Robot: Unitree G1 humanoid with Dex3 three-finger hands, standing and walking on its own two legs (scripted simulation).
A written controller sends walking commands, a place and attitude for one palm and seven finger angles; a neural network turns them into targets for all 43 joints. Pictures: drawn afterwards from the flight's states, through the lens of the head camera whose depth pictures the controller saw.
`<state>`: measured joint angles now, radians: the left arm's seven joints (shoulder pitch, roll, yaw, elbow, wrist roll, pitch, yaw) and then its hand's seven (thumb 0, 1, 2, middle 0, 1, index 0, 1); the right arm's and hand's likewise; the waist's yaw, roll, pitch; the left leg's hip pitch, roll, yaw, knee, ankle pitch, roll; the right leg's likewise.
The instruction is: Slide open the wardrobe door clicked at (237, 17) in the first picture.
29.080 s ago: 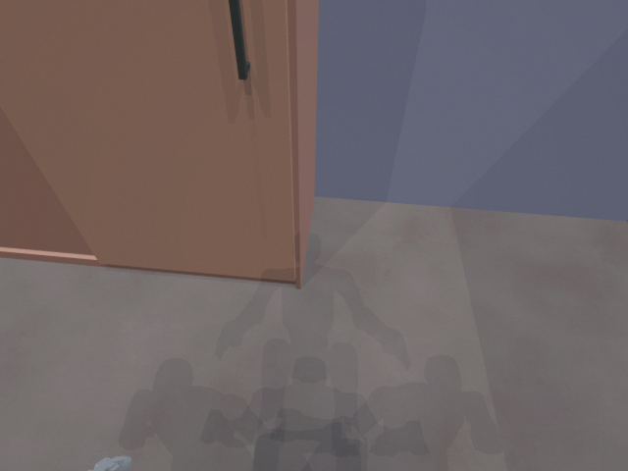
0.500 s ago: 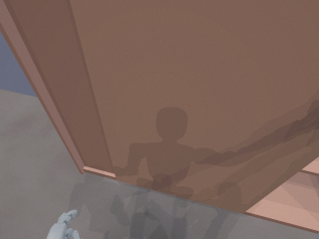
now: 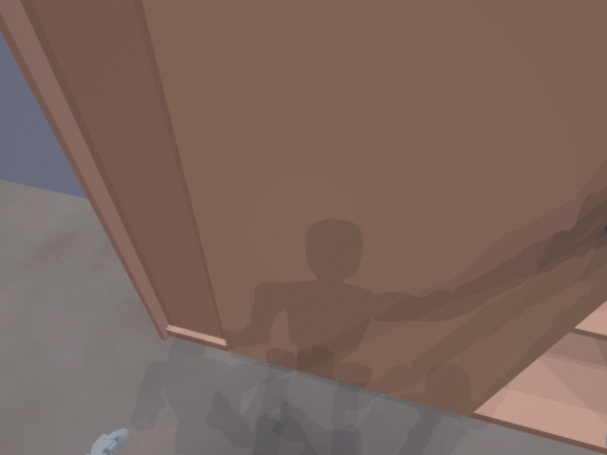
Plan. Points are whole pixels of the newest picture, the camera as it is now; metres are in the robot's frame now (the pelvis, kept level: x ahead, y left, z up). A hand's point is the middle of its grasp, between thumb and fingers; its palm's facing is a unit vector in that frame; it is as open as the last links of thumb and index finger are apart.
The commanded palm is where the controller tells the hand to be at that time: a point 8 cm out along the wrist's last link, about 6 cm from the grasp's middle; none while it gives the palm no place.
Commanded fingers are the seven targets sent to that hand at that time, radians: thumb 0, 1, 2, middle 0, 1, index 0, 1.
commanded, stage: stop walking and hold the door there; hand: right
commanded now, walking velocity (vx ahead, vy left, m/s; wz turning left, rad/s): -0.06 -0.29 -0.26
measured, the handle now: out of the picture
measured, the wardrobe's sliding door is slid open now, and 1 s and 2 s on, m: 0.52 0.52 0.52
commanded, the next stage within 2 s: loosen the grip on the handle in 1.12 s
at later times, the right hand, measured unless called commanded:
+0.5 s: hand out of the picture +0.39 -0.37 +0.21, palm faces +0.48 +0.85 -0.21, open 5.4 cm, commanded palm +0.35 -0.40 +0.20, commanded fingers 0.00 -0.90 -0.90 0.45 1.40 0.45 1.40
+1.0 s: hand out of the picture +0.38 -0.37 +0.22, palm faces +0.46 +0.87 -0.17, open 5.4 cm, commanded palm +0.34 -0.40 +0.20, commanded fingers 0.00 -0.90 -0.90 0.45 1.40 0.45 1.40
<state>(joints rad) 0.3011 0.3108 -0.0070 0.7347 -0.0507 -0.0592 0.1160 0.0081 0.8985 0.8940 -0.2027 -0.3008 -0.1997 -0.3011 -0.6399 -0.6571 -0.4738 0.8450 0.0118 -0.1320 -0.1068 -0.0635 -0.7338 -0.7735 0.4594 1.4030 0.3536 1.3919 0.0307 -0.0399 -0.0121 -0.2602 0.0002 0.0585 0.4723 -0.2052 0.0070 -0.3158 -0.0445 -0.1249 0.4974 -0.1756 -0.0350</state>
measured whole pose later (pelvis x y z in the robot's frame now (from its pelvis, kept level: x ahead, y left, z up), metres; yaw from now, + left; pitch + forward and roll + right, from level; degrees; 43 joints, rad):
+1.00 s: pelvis -0.04 -0.08 +0.00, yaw -3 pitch +0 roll +1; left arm 0.24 0.31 -0.02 0.69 -0.05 -0.06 0.11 0.01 0.90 0.89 -0.20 -0.30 -0.20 -0.30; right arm -0.73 -0.52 -0.32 0.65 0.05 -0.08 -0.09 -0.06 -0.77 -0.79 0.46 1.40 0.33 1.40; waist 0.03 -0.02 0.06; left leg -0.19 -0.04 0.07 0.49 -0.30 0.03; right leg -0.36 -0.04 -0.10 0.52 -0.17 -0.04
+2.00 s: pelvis -0.04 -0.07 +0.00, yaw -3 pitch +2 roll +1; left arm 0.31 0.25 -0.01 0.74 0.00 -0.07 0.07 0.01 0.90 0.89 -0.20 -0.30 -0.20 -0.30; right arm -0.74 -0.52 -0.40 0.72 -0.02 -0.05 -0.04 -0.01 0.55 -0.20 0.43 1.28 0.32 1.20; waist 0.06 0.00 -0.01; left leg -0.24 -0.03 0.08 0.51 -0.31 0.04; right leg -0.40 -0.03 -0.09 0.52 -0.17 -0.04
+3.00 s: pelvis -0.03 -0.08 +0.00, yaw -4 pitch +1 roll +1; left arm 0.24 0.25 -0.03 0.69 -0.05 -0.10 0.13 0.01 0.90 0.89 -0.20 -0.30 -0.20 -0.30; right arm -0.36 -0.54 -0.52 0.34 0.12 0.03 0.10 -0.01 0.55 -0.20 0.26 1.15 0.26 1.15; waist -0.02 -0.02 -0.03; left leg -0.18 -0.02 0.08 0.50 -0.33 0.03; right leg -0.35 -0.02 -0.09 0.53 -0.19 -0.05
